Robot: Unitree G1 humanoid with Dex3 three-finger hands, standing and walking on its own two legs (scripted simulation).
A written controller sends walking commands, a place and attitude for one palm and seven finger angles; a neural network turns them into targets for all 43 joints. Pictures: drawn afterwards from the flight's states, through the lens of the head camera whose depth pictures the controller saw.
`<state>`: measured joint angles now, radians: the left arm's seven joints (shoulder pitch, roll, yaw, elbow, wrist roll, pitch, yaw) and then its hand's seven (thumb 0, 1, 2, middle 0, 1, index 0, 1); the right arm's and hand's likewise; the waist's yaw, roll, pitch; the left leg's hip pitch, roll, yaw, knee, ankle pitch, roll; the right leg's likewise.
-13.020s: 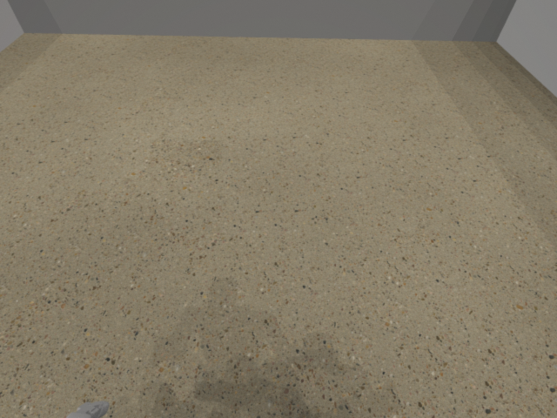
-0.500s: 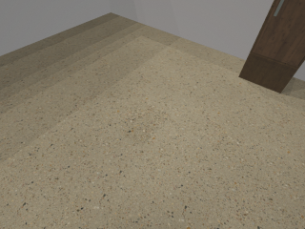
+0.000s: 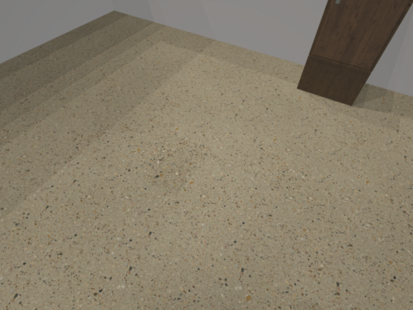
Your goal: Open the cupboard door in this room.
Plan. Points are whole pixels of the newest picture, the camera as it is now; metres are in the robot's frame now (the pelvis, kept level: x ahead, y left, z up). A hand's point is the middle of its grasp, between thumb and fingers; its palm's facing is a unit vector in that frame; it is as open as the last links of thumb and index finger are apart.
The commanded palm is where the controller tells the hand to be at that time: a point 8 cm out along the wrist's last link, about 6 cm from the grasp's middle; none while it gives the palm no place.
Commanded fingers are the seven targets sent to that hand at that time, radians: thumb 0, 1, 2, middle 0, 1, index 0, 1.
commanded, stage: turn or walk to find it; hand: left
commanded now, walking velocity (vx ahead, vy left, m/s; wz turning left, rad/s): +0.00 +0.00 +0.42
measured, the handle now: out of the picture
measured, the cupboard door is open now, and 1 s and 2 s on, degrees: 0 0 0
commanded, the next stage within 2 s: stand and wait in 0.20 s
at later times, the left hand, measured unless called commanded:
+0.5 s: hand out of the picture +0.00 +0.22 -0.18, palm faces +0.14 -0.96 -0.26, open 7.4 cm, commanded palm none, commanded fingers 0.00 0.90 0.90 -0.20 -0.30 -0.20 -0.30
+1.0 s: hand out of the picture +0.07 +0.27 -0.15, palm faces +0.07 -0.93 -0.37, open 7.4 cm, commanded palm none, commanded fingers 0.00 0.90 0.90 -0.20 -0.30 -0.20 -0.30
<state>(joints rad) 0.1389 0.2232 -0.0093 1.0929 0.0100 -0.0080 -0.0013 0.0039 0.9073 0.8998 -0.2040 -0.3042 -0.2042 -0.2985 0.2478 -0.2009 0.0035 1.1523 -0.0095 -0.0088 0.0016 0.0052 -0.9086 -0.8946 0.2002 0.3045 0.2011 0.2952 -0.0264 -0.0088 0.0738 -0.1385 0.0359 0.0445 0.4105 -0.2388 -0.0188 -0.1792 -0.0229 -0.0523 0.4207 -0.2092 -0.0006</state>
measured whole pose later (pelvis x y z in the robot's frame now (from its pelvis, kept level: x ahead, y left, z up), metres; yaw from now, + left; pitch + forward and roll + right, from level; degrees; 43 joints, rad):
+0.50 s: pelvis +0.00 +0.00 -0.01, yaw +7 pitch -1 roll +0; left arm 0.20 0.26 0.01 1.10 0.01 0.01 0.01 0.00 0.91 0.90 -0.20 -0.30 -0.20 -0.30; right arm 0.14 -0.23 0.00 1.05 -0.01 0.01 0.01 0.00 -0.91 -0.90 0.20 0.30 0.20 0.29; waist 0.03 0.00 0.06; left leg -0.23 -0.01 -0.07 0.50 -0.25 -0.01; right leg -0.21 -0.06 -0.15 0.48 -0.26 0.01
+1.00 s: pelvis +0.01 -0.01 +0.00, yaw +4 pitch -2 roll +0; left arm 0.09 0.38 0.01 1.11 0.01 -0.01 -0.01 0.00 0.91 0.90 -0.20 -0.30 -0.20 -0.30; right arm 0.10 -0.39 0.01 1.09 -0.02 0.00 0.00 0.00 -0.91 -0.90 0.20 0.30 0.20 0.29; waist 0.02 0.00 0.06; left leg -0.10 0.02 -0.03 0.35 -0.21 -0.03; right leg -0.10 -0.03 -0.12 0.34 -0.20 -0.01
